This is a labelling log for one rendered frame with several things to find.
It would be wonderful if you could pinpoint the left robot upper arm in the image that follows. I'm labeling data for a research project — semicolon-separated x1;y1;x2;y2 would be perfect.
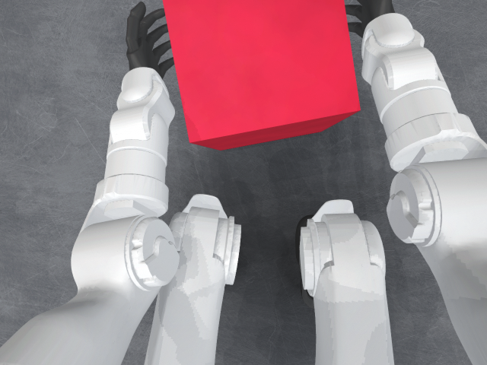
0;214;180;365

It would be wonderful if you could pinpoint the left robot hand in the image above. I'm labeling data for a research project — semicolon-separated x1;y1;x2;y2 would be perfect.
126;2;174;80

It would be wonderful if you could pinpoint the right robot foot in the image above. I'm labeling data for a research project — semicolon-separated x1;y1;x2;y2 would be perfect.
295;214;314;309

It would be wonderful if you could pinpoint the carton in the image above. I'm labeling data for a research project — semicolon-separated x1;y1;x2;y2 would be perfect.
163;0;361;151

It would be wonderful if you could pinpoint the right robot upper arm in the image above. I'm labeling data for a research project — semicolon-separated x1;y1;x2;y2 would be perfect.
387;157;487;365

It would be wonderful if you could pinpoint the right robot hand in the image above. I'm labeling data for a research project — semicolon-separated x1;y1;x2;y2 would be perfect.
345;0;395;39

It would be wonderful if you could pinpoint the left robot shin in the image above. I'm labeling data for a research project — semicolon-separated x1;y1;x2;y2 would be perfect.
169;194;228;251

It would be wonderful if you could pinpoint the right robot forearm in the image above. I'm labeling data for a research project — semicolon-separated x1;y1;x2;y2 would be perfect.
361;13;487;172

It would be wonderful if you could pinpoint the left robot forearm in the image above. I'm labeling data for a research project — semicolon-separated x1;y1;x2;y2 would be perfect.
71;67;175;265

